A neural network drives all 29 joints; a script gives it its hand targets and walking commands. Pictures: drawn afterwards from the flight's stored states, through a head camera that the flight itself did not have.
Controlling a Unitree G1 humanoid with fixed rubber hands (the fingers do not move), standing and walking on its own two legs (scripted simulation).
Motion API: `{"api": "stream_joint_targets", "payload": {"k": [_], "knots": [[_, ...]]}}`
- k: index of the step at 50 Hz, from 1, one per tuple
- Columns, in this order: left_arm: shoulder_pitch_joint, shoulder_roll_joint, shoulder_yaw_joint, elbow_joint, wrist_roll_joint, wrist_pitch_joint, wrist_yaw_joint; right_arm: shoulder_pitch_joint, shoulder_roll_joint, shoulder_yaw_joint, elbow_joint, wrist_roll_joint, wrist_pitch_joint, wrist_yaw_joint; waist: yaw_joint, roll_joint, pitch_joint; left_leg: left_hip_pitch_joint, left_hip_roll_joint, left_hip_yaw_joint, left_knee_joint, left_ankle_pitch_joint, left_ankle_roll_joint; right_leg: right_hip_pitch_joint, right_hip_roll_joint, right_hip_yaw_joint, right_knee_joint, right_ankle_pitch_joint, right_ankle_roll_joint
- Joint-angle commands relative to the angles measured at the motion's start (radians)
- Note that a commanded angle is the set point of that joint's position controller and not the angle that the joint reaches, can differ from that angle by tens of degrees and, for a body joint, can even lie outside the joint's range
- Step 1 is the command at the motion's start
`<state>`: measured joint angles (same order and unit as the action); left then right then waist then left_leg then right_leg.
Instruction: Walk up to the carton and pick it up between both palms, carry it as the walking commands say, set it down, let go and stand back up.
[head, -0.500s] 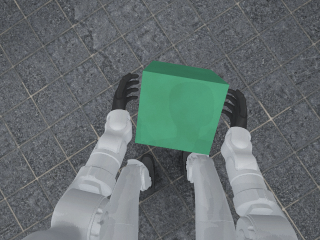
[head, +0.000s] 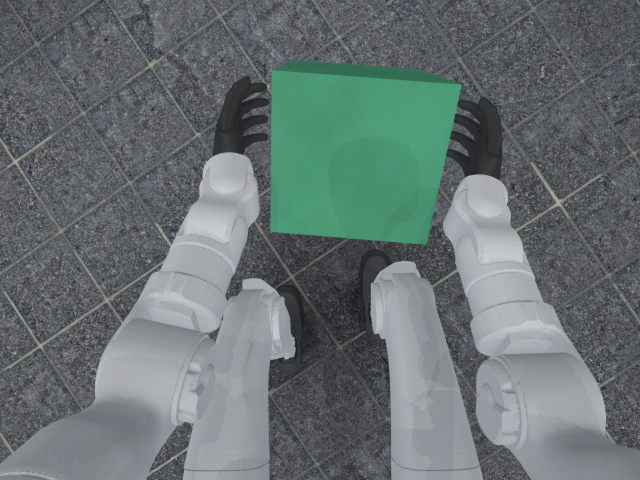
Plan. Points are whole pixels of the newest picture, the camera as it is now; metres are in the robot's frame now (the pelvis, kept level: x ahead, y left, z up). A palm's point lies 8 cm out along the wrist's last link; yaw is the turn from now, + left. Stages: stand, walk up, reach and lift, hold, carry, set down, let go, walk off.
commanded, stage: set down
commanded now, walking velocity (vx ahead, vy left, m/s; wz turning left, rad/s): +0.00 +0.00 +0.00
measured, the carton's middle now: (353, 142) +0.49 -0.06 -0.27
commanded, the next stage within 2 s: none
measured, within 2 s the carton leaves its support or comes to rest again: rests again in 1.60 s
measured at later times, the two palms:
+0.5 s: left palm (252, 152) +0.48 +0.09 -0.25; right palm (447, 164) +0.45 -0.20 -0.26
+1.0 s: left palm (251, 127) +0.53 +0.09 -0.29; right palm (434, 137) +0.50 -0.20 -0.31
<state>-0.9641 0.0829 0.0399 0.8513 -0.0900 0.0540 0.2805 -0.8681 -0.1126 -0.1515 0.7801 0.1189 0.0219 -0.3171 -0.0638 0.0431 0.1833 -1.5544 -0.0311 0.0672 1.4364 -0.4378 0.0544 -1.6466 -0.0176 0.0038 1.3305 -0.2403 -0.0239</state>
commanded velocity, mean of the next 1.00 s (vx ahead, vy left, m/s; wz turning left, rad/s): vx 0.00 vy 0.00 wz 0.00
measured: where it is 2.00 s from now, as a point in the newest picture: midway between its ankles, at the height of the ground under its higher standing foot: (332, 327)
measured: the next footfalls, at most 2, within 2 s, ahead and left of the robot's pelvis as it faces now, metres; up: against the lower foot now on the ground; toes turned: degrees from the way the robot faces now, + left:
none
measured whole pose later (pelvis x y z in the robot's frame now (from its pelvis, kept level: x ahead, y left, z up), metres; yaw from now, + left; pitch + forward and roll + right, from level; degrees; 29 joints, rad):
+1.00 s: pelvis -0.03 +0.00 -0.15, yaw +3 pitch +27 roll +1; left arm -1.53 0.21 0.14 1.06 -0.13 0.18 0.27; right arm -1.41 -0.27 -0.23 0.96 0.17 0.14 -0.21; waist -0.09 0.08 0.52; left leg -1.93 -0.07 0.07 1.97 -0.52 0.05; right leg -2.02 -0.04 0.01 1.86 -0.32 -0.02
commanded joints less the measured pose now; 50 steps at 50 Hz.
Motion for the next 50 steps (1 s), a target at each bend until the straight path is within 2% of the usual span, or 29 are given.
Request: {"api": "stream_joint_targets", "payload": {"k": [1,2,5,7,9,12,13,14,15,17,18,20,21,23,24,25,27,28,30,31,33,34,35,38,41,43,44,46,50], "knots": [[-0.498,-0.361,-0.224,-0.178,-0.062,-0.048,-0.097,-0.589,0.254,0.263,-0.208,0.055,-0.046,0.145,-0.061,-0.044,-1.272,0.245,-0.102,-0.174,-0.075,-0.02,-0.008,0.604,0.106,0.001,0.063,-0.071,0.008],[-0.537,-0.391,-0.248,-0.208,-0.069,-0.052,-0.102,-0.624,0.281,0.265,-0.245,0.061,-0.052,0.148,-0.081,-0.038,-1.319,0.242,-0.109,-0.168,-0.047,0.001,-0.007,0.611,0.109,0.005,0.074,-0.047,0.005],[-0.599,-0.394,-0.291,-0.267,-0.089,-0.053,-0.096,-0.663,0.272,0.286,-0.275,0.077,-0.055,0.153,-0.089,-0.028,-1.426,0.245,-0.12,-0.171,-0.006,0.048,-0.007,0.628,0.109,0.004,0.132,0.038,0.006],[-0.592,-0.419,-0.296,-0.24,-0.087,-0.05,-0.097,-0.674,0.279,0.284,-0.253,0.076,-0.051,0.161,-0.091,-0.016,-1.406,0.222,-0.126,-0.171,0.015,0.046,-0.01,0.6,0.108,0.007,0.15,0.035,0.004],[-0.599,-0.434,-0.327,-0.254,-0.089,-0.046,-0.098,-0.681,0.294,0.289,-0.276,0.081,-0.049,0.164,-0.108,-0.018,-1.475,0.236,-0.127,-0.172,0.043,0.084,-0.012,0.621,0.11,0.003,0.179,0.086,0.005],[-0.634,-0.41,-0.324,-0.292,-0.106,-0.047,-0.095,-0.74,0.264,0.305,-0.312,0.101,-0.048,0.17,-0.112,-0.037,-1.567,0.265,-0.133,-0.168,0.088,0.14,-0.013,0.663,0.106,0.003,0.212,0.141,0.001],[-0.628,-0.42,-0.336,-0.278,-0.112,-0.041,-0.096,-0.739,0.239,0.31,-0.316,0.104,-0.046,0.169,-0.135,-0.044,-1.598,0.257,-0.136,-0.163,0.111,0.147,-0.015,0.696,0.104,0.003,0.225,0.161,-0.001],[-0.652,-0.418,-0.343,-0.304,-0.121,-0.04,-0.091,-0.772,0.253,0.331,-0.356,0.118,-0.045,0.167,-0.12,-0.053,-1.636,0.26,-0.139,-0.159,0.12,0.162,-0.014,0.719,0.105,0.005,0.234,0.181,-0.002],[-0.668,-0.397,-0.36,-0.337,-0.142,-0.04,-0.086,-0.752,0.225,0.319,-0.333,0.119,-0.038,0.165,-0.141,-0.051,-1.699,0.3,-0.139,-0.163,0.13,0.181,-0.014,0.752,0.103,-0.005,0.252,0.205,0.0],[-0.681,-0.377,-0.369,-0.337,-0.146,-0.025,-0.078,-0.759,0.202,0.312,-0.315,0.12,-0.023,0.162,-0.154,-0.049,-1.738,0.344,-0.129,-0.167,0.15,0.176,-0.021,0.746,0.098,-0.011,0.271,0.193,-0.003],[-0.709,-0.379,-0.374,-0.357,-0.151,-0.016,-0.077,-0.794,0.199,0.322,-0.355,0.131,-0.018,0.164,-0.148,-0.04,-1.788,0.365,-0.133,-0.155,0.164,0.197,-0.026,0.767,0.098,-0.008,0.277,0.212,-0.005],[-0.766,-0.338,-0.4,-0.399,-0.174,-0.001,-0.065,-0.835,0.176,0.328,-0.384,0.163,-0.005,0.157,-0.162,-0.028,-1.925,0.443,-0.129,-0.152,0.189,0.206,-0.026,0.819,0.095,-0.014,0.301,0.226,-0.006],[-0.784,-0.323,-0.388,-0.394,-0.182,0.008,-0.061,-0.868,0.166,0.341,-0.398,0.176,0.005,0.153,-0.164,-0.055,-1.96,0.463,-0.12,-0.15,0.203,0.174,-0.02,0.863,0.09,-0.012,0.31,0.199,-0.007],[-0.882,-0.323,-0.432,-0.524,-0.216,0.024,-0.053,-0.941,0.172,0.387,-0.514,0.214,0.029,0.154,-0.163,-0.08,-2.099,0.511,-0.116,-0.141,0.235,0.249,-0.015,0.948,0.089,-0.012,0.343,0.312,0.002],[-0.896,-0.302,-0.421,-0.515,-0.217,0.03,-0.045,-0.97,0.138,0.378,-0.522,0.215,0.034,0.152,-0.16,-0.076,-2.017,0.484,-0.111,-0.149,0.229,0.225,-0.012,0.893,0.09,-0.009,0.34,0.282,0.0],[-0.92,-0.294,-0.406,-0.477,-0.223,0.038,-0.05,-0.974,0.122,0.348,-0.44,0.196,0.049,0.154,-0.173,-0.063,-1.906,0.437,-0.101,-0.147,0.227,0.154,-0.013,0.833,0.082,-0.009,0.33,0.202,0.001],[-0.947,-0.31,-0.356,-0.325,-0.198,0.053,-0.073,-1.015,0.151,0.319,-0.303,0.179,0.058,0.168,-0.155,-0.048,-1.589,0.261,-0.096,-0.14,0.203,-0.003,-0.013,0.664,0.072,-0.001,0.31,0.051,-0.006],[-0.947,-0.332,-0.312,-0.238,-0.172,0.053,-0.094,-1.053,0.183,0.318,-0.258,0.161,0.059,0.18,-0.133,-0.057,-1.496,0.17,-0.102,-0.129,0.212,-0.056,-0.009,0.624,0.069,0.012,0.31,0.002,-0.004],[-1.013,-0.393,-0.27,-0.169,-0.131,0.046,-0.128,-1.112,0.281,0.306,-0.2,0.139,0.051,0.206,-0.112,-0.043,-1.445,0.118,-0.103,-0.131,0.223,-0.071,-0.01,0.567,0.073,0.008,0.34,-0.026,-0.002],[-1.001,-0.432,-0.23,-0.088,-0.101,0.045,-0.149,-1.154,0.319,0.295,-0.169,0.123,0.046,0.222,-0.096,-0.055,-1.393,0.07,-0.112,-0.119,0.241,-0.08,-0.01,0.549,0.078,0.017,0.342,-0.052,-0.002],[-1.061,-0.523,-0.181,-0.022,-0.063,0.043,-0.196,-1.19,0.393,0.241,-0.059,0.078,0.048,0.258,-0.097,-0.039,-1.31,0.006,-0.122,-0.12,0.256,-0.096,-0.015,0.482,0.082,0.015,0.373,-0.076,-0.008],[-1.095,-0.579,-0.169,-0.013,-0.046,0.04,-0.222,-1.21,0.439,0.217,-0.025,0.052,0.048,0.278,-0.106,-0.028,-1.309,-0.013,-0.128,-0.117,0.278,-0.093,-0.018,0.465,0.085,0.02,0.388,-0.083,-0.012],[-1.104,-0.606,-0.157,0.009,-0.029,0.041,-0.243,-1.25,0.457,0.195,-0.026,0.042,0.045,0.293,-0.098,-0.011,-1.306,-0.019,-0.132,-0.118,0.287,-0.083,-0.019,0.437,0.089,0.016,0.405,-0.075,-0.011],[-1.147,-0.691,-0.174,0.017,-0.034,0.048,-0.282,-1.287,0.501,0.202,-0.049,0.025,0.045,0.321,-0.146,-0.006,-1.418,0.015,-0.142,-0.116,0.335,-0.049,-0.019,0.458,0.092,-0.006,0.447,-0.031,-0.011],[-1.204,-0.729,-0.224,-0.019,-0.071,0.063,-0.288,-1.305,0.523,0.236,-0.091,0.037,0.061,0.338,-0.187,-0.007,-1.555,0.079,-0.148,-0.117,0.37,0.014,-0.023,0.48,0.086,-0.032,0.484,0.043,-0.009],[-1.233,-0.741,-0.242,-0.024,-0.083,0.077,-0.291,-1.325,0.537,0.256,-0.091,0.054,0.076,0.343,-0.194,-0.015,-1.579,0.076,-0.145,-0.113,0.388,0.001,-0.02,0.485,0.081,-0.031,0.493,0.045,-0.012],[-1.235,-0.743,-0.223,-0.022,-0.077,0.084,-0.293,-1.336,0.555,0.26,-0.082,0.053,0.086,0.352,-0.178,-0.018,-1.55,0.058,-0.147,-0.108,0.393,-0.007,-0.019,0.464,0.082,-0.03,0.495,0.025,-0.01],[-1.236,-0.759,-0.224,-0.012,-0.069,0.099,-0.304,-1.378,0.552,0.26,-0.112,0.06,0.098,0.366,-0.176,-0.023,-1.543,0.048,-0.143,-0.106,0.403,-0.023,-0.017,0.434,0.078,-0.039,0.511,0.01,-0.009],[-1.22,-0.788,-0.159,0.086,-0.033,0.135,-0.364,-1.284,0.592,0.189,0.048,-0.022,0.155,0.411,-0.19,-0.01,-1.262,-0.121,-0.14,-0.092,0.412,-0.138,-0.022,0.312,0.073,-0.027,0.504,-0.121,-0.015]]}}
